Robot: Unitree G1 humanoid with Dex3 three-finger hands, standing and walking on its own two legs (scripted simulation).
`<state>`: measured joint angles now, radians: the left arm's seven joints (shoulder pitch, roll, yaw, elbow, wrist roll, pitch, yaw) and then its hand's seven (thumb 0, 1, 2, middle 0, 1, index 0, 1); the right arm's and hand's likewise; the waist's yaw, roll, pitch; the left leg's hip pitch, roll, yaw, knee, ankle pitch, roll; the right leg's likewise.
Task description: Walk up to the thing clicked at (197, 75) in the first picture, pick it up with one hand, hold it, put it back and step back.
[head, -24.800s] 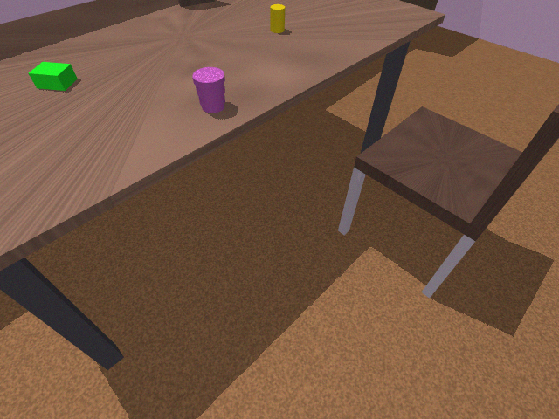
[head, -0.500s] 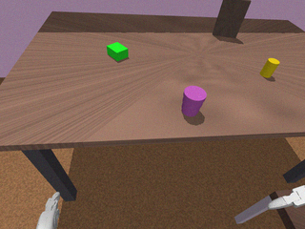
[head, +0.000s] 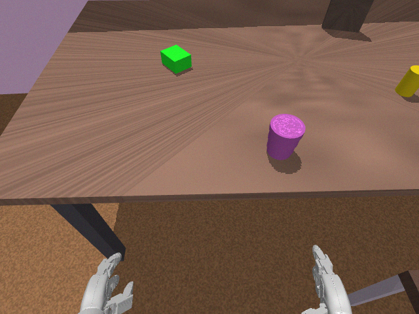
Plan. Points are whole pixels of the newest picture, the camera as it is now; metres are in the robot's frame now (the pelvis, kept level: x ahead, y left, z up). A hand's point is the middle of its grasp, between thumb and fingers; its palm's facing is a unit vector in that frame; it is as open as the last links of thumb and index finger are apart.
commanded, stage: home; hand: right
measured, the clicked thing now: (283, 138) +0.48 -0.18 +0.02
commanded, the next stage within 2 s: none
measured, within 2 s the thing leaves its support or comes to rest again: neither
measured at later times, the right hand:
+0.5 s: hand (293, 284) +0.19 -0.18 -0.12, palm faces +0.03 +0.97 -0.25, open 17.5 cm
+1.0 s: hand out of the picture +0.05 -0.26 -0.15, palm faces -0.08 +0.92 -0.38, open 17.5 cm
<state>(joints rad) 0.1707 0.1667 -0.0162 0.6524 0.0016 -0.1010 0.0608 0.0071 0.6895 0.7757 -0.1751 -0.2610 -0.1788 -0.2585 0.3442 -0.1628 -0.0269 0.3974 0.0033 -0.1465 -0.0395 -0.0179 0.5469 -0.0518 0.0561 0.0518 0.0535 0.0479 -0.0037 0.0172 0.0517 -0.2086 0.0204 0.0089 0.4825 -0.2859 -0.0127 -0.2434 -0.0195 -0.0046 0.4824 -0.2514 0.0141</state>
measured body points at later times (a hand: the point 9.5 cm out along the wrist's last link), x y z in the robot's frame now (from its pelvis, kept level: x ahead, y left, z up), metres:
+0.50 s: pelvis +0.02 +0.00 +0.00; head +0.05 +0.00 +0.45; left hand +0.16 +0.25 -0.11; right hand +0.18 -0.23 -0.10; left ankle -0.02 +0.13 -0.74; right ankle +0.00 -0.13 -0.74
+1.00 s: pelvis -0.01 -0.01 +0.01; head -0.01 +0.00 +0.46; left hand +0.05 +0.30 -0.13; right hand +0.06 -0.31 -0.12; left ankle -0.02 +0.13 -0.74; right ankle +0.00 -0.13 -0.74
